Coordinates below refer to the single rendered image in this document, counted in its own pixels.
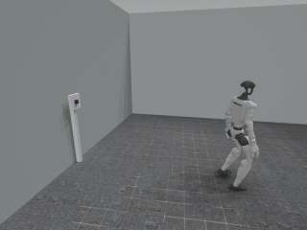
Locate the humanoid robot head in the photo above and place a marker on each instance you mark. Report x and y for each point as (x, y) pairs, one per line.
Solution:
(247, 84)

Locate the robot right hand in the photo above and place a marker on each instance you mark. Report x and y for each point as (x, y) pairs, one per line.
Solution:
(254, 149)

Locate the robot left hand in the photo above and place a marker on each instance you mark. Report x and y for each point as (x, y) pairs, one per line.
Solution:
(226, 130)

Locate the robot left upper arm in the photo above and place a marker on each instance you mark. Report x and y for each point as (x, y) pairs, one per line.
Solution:
(229, 108)

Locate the left robot forearm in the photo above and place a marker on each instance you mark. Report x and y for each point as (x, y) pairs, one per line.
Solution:
(227, 121)

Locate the robot right upper arm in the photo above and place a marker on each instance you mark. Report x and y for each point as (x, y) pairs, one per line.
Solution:
(251, 109)

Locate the robot torso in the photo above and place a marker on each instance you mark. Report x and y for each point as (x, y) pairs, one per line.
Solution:
(238, 116)

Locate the panel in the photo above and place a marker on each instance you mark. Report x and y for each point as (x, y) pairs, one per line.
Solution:
(75, 126)

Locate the right robot forearm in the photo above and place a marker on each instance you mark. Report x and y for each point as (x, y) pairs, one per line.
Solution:
(251, 136)

